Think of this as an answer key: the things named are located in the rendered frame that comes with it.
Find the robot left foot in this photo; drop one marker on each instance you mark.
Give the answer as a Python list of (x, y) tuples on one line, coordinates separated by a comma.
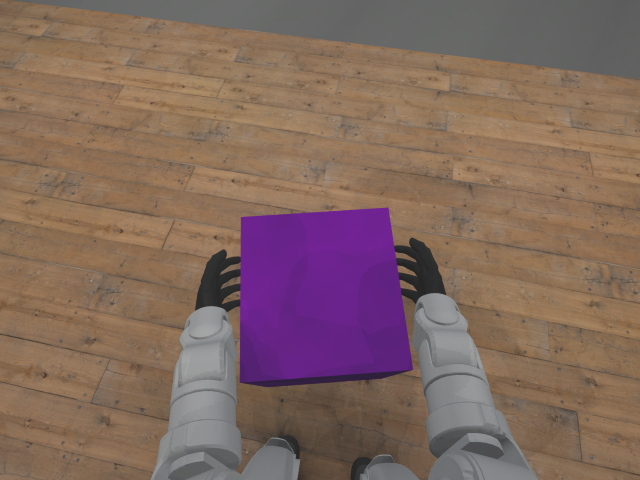
[(293, 444)]

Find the right robot forearm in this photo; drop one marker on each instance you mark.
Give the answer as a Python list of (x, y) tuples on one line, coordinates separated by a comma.
[(462, 414)]

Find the left robot shin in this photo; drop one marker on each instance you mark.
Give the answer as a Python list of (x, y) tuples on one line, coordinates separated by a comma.
[(279, 442)]

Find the right robot upper arm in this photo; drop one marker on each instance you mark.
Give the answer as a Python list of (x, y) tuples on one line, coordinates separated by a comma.
[(465, 465)]

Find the robot left hand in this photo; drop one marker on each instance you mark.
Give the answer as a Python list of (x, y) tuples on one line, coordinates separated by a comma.
[(210, 292)]

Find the robot right hand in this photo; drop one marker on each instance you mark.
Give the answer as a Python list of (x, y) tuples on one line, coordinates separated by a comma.
[(428, 279)]

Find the left robot forearm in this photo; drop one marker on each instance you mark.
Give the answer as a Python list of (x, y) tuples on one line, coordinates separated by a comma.
[(202, 432)]

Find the carton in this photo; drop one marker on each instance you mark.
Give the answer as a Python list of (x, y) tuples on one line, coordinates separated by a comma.
[(320, 299)]

